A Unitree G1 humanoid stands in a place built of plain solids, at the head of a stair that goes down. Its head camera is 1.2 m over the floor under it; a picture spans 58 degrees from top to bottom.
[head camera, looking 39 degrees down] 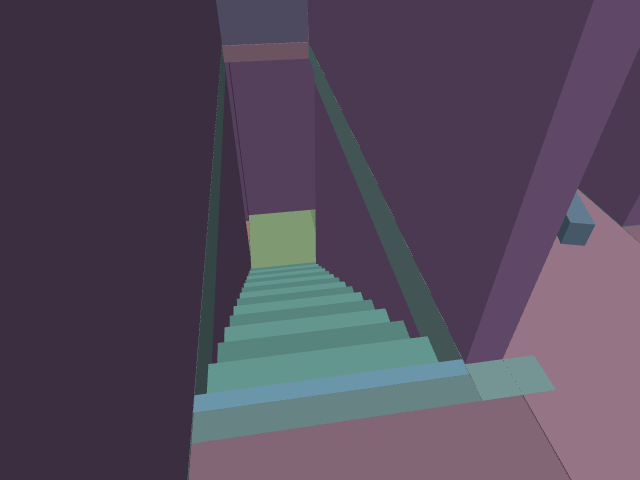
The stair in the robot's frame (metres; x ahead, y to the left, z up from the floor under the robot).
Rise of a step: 0.19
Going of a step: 0.25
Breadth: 0.86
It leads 9 degrees to the left of straight ahead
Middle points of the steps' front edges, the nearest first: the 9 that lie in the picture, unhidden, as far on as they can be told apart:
0.79 -0.04 0.00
1.04 0.00 -0.19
1.28 0.03 -0.37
1.53 0.07 -0.56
1.77 0.11 -0.75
2.01 0.15 -0.94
2.26 0.18 -1.13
2.50 0.22 -1.31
2.74 0.26 -1.50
